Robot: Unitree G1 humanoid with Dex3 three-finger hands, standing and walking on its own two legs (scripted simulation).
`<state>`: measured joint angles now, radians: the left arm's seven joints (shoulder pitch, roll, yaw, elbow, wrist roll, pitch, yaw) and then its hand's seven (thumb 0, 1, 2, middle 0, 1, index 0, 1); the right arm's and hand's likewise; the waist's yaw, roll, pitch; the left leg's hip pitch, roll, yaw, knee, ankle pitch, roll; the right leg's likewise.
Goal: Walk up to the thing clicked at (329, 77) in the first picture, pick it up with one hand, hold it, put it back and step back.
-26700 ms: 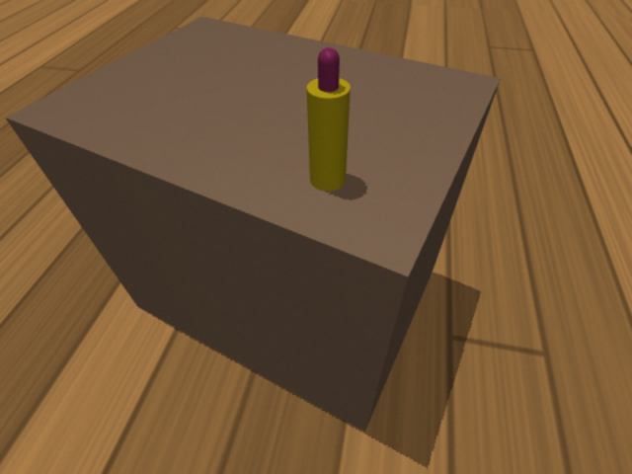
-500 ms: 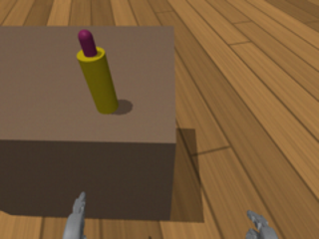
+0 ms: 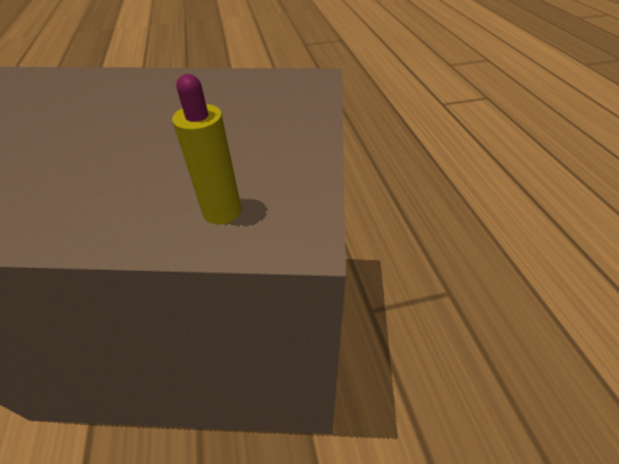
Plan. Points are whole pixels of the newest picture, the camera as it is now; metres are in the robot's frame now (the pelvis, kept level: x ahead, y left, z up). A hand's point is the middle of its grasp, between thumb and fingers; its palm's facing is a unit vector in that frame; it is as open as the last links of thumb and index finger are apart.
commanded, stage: home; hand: left
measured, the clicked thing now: (206, 153) +0.51 +0.18 +0.15
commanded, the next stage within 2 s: stand in 1.26 s
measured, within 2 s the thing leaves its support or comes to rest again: neither
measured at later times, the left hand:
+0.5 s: hand out of the picture +0.04 +0.26 -0.14, palm faces -0.06 -0.93 -0.37, open 17.4 cm
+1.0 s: hand out of the picture +0.08 +0.25 -0.14, palm faces -0.05 -0.93 -0.36, open 17.6 cm
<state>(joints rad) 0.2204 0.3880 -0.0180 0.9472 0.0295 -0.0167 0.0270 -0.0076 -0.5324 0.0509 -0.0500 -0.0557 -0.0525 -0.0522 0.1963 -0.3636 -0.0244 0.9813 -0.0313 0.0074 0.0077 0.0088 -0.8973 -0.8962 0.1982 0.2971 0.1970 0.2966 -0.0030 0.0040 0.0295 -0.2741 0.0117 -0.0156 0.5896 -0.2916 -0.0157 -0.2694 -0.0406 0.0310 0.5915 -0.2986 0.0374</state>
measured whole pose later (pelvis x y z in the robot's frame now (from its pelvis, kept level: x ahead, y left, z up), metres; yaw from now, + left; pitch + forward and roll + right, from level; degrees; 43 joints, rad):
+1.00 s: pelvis +0.00 +0.00 +0.02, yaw -1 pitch -2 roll +0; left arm 0.11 0.35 -0.01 1.13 0.01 -0.01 0.01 0.00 -0.56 0.04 -0.05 -0.05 -0.05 -0.05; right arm 0.11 -0.36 0.00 1.12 -0.01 -0.01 0.01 0.01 -0.90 -0.90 0.20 0.30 0.20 0.30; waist 0.00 0.01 0.05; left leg -0.13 0.02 0.00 0.35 -0.18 -0.02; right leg -0.14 -0.04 0.04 0.36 -0.18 0.04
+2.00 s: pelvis +0.01 -0.01 +0.02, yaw -1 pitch -2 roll +0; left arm 0.12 0.35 0.00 1.13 0.01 0.00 0.00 0.00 0.85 0.88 -0.20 -0.30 -0.20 -0.30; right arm 0.13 -0.36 0.00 1.13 -0.01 -0.01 0.00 0.01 -0.90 -0.89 0.20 0.30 0.20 0.30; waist -0.01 0.01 0.05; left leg -0.11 0.03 0.00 0.33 -0.18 -0.03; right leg -0.12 -0.03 0.04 0.34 -0.18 0.03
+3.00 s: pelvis +0.02 -0.01 +0.02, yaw -2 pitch -2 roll +0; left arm 0.12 0.35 0.00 1.12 0.01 0.00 0.00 0.00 0.91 0.89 -0.20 -0.30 -0.20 -0.30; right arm 0.12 -0.36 -0.01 1.12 -0.01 -0.01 0.00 0.01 -0.90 -0.89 0.20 0.30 0.20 0.30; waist -0.01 0.01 0.06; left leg -0.10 0.04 0.01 0.32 -0.18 -0.03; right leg -0.11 -0.02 0.04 0.34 -0.19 0.03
